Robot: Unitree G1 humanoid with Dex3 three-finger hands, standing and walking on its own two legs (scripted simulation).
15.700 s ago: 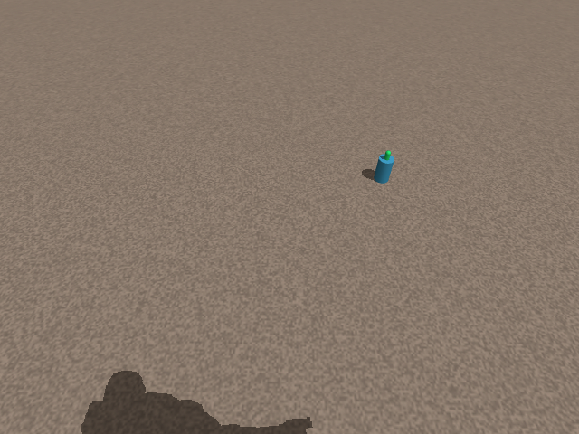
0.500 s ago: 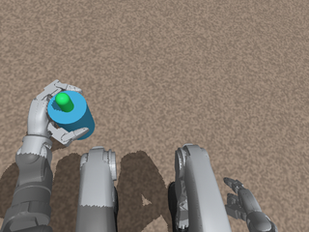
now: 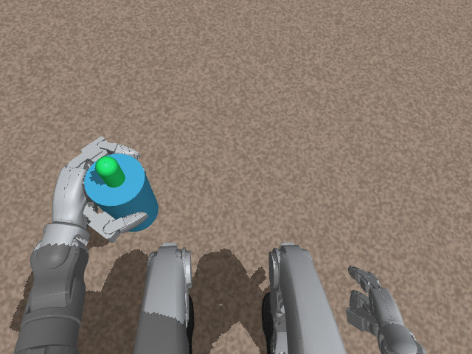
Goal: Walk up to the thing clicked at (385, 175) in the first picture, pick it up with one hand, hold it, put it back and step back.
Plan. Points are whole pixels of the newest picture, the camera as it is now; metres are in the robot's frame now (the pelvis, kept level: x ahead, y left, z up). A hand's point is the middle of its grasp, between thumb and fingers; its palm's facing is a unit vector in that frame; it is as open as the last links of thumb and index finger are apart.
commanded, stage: lift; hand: left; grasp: from the side
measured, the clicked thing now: (123, 190) +0.37 +0.18 +0.00
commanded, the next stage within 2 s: hold in 1.38 s
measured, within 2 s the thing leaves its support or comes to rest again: neither
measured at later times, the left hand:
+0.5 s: hand (60, 135) +0.37 +0.19 +0.17, palm faces -0.02 -1.00 -0.03, open 10.9 cm
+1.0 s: hand (17, 74) +0.37 +0.18 +0.25, palm faces -0.05 -1.00 -0.01, open 10.9 cm
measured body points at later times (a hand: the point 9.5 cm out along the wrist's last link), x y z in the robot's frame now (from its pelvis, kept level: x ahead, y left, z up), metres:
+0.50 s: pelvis +0.03 +0.01 +0.14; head +0.14 +0.03 +0.58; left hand +0.36 +0.25 +0.17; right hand +0.20 -0.24 +0.05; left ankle +0.08 +0.13 -0.45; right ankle +0.07 -0.13 -0.45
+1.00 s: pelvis +0.05 +0.00 +0.22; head +0.12 +0.02 +0.66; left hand +0.37 +0.24 +0.25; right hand +0.20 -0.24 +0.11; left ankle +0.08 +0.13 -0.45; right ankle +0.07 -0.13 -0.45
